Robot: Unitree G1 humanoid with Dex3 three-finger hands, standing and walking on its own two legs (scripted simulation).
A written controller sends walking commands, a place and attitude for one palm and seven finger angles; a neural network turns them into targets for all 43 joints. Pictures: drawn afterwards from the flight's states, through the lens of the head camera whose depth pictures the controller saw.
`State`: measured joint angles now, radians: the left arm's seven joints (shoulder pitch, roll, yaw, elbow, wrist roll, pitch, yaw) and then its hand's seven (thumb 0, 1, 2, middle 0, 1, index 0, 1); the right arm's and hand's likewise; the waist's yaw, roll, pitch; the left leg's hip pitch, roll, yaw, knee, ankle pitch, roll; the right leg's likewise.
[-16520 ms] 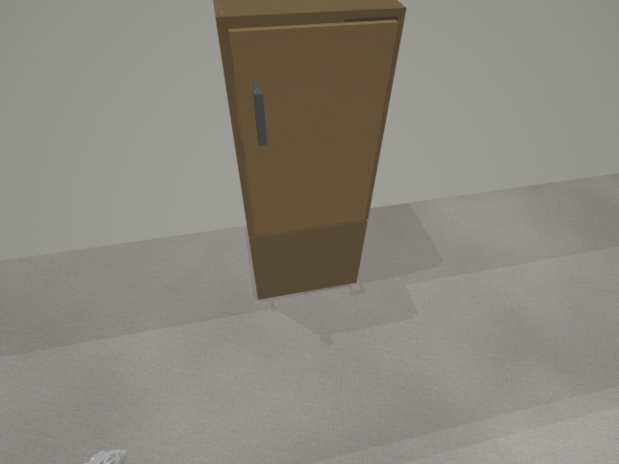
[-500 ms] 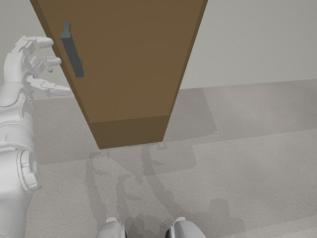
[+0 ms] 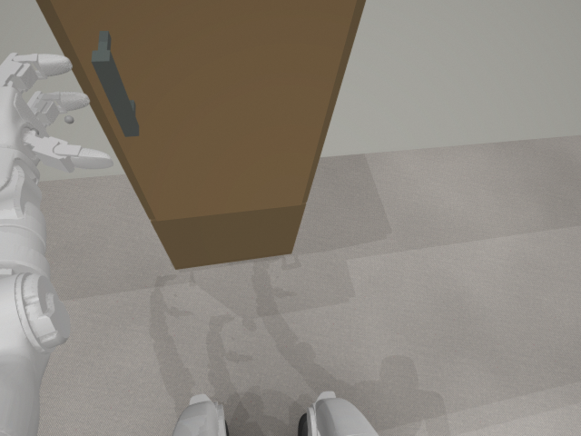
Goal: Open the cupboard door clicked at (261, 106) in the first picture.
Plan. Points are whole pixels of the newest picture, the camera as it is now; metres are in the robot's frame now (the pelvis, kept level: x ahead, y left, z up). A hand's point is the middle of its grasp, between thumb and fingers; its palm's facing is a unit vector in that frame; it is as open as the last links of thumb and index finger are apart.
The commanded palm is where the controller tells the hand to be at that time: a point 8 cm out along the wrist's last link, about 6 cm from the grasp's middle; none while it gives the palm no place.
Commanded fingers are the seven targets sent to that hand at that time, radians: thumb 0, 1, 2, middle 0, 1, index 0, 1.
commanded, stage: slide the fingers in behind the handle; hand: left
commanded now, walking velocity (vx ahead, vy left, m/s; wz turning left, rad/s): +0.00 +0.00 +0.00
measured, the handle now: (118, 87) +0.56 +0.19 +0.10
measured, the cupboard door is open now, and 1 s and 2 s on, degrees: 0 0 0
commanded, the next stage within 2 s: close the thumb around the handle in 1.50 s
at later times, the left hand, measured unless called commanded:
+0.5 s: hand (95, 117) +0.51 +0.21 +0.09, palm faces +0.06 -1.00 +0.01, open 13.9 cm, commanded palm +0.49 +0.25 +0.09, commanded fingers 0.00 -0.50 0.30 -0.30 -1.20 -0.30 -1.20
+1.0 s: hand (133, 115) +0.52 +0.17 +0.09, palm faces +0.09 -1.00 +0.00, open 13.9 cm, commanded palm +0.49 +0.21 +0.09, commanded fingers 0.00 -0.50 0.30 -0.30 -1.20 -0.30 -1.20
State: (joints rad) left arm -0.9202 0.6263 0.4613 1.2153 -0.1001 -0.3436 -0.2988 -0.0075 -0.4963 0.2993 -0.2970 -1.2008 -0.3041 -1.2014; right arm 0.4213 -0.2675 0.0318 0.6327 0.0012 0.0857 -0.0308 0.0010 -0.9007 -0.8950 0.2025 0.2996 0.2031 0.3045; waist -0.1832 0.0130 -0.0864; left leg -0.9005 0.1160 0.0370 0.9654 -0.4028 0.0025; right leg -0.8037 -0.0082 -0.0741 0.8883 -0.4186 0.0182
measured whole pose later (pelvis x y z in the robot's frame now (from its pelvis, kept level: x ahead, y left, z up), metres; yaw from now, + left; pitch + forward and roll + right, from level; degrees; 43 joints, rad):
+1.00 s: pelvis +0.00 +0.00 +0.00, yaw +0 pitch +19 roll -3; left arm -0.94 0.45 0.39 1.19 -0.05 -0.39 -0.09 -0.01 -0.50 0.30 -0.30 -1.20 -0.31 -1.20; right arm 0.41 -0.25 0.01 0.64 -0.02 0.06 0.01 0.00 -0.90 -0.90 0.20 0.30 0.20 0.30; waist -0.19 0.03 -0.10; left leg -0.90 0.11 0.04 0.97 -0.40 0.00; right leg -0.82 -0.02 -0.06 0.92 -0.43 0.02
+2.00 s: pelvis +0.00 +0.00 +0.00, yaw +0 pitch +19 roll -3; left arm -0.96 0.42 0.35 1.20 -0.05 -0.40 -0.05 0.00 0.15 0.58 -0.35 -1.27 -0.35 -1.27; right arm 0.40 -0.24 0.01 0.66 -0.03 0.06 0.02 0.00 -0.90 -0.90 0.20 0.30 0.20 0.30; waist -0.18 0.03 -0.10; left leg -0.90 0.10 0.04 0.97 -0.41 0.00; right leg -0.82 -0.02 -0.06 0.92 -0.44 0.02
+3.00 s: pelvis +0.02 +0.00 +0.02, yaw +1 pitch +12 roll -1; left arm -0.23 -0.06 0.02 0.39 -0.09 -0.29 0.32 0.05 0.72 0.74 -0.35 -1.35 -0.40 -1.35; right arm 0.29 -0.21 -0.03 0.57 -0.02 0.03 0.07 0.01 -0.90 -0.90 0.20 0.30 0.20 0.30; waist -0.04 0.03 -0.13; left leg -0.65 0.08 0.07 0.86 -0.40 -0.01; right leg -0.59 -0.03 -0.04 0.83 -0.44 0.02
